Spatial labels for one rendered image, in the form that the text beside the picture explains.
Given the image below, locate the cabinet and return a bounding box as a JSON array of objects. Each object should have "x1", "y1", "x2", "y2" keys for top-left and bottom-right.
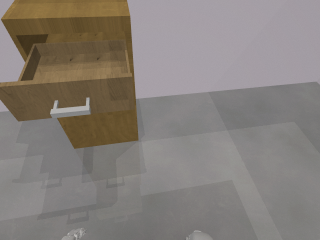
[{"x1": 1, "y1": 0, "x2": 139, "y2": 149}]

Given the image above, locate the drawer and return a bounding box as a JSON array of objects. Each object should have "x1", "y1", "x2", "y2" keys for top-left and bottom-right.
[{"x1": 0, "y1": 39, "x2": 135, "y2": 122}]

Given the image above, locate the handle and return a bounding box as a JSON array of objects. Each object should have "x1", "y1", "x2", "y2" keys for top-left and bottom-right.
[{"x1": 50, "y1": 97, "x2": 91, "y2": 118}]

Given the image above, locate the left robot hand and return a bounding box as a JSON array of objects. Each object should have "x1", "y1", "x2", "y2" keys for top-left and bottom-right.
[{"x1": 62, "y1": 228, "x2": 86, "y2": 240}]

